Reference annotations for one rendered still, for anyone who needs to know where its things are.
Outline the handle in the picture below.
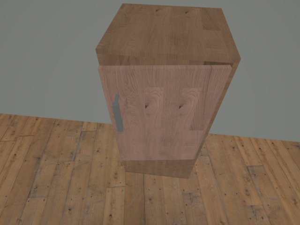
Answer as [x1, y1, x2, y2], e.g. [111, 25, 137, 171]
[112, 94, 123, 132]

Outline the cupboard door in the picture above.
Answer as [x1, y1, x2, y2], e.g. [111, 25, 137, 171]
[98, 65, 232, 161]

